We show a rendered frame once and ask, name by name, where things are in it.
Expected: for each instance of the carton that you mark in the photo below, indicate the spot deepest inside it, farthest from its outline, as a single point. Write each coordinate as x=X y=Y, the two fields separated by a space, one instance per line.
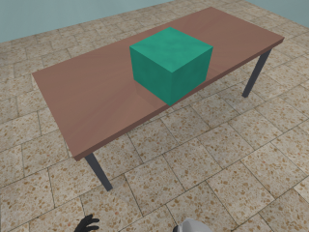
x=170 y=63

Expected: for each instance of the table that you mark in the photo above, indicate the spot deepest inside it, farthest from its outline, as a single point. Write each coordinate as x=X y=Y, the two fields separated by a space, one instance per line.
x=94 y=98

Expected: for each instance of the right robot thigh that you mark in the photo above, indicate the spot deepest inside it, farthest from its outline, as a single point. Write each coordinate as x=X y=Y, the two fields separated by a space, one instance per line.
x=193 y=226

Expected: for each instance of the robot left hand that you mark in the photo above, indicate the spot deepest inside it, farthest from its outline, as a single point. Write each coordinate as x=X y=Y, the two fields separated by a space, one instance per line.
x=82 y=226

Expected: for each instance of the robot right shin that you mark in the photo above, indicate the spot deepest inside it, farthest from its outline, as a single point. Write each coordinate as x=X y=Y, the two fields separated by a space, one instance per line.
x=188 y=218

